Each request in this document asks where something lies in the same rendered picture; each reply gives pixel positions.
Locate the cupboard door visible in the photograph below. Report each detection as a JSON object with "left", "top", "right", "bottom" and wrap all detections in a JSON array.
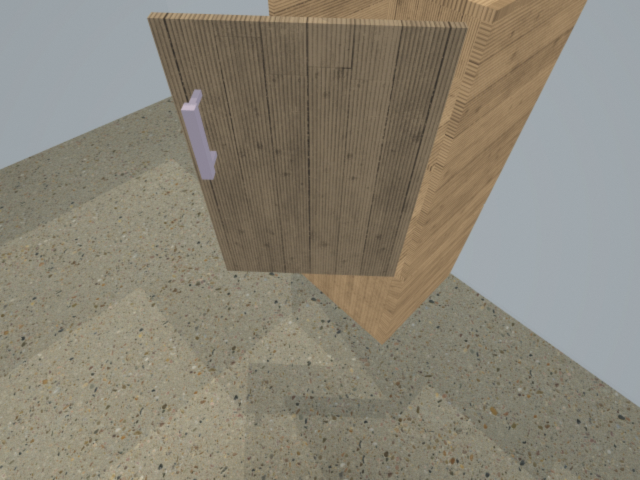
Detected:
[{"left": 147, "top": 12, "right": 468, "bottom": 277}]

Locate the handle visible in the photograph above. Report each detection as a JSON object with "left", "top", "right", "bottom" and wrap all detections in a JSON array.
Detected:
[{"left": 181, "top": 89, "right": 217, "bottom": 180}]

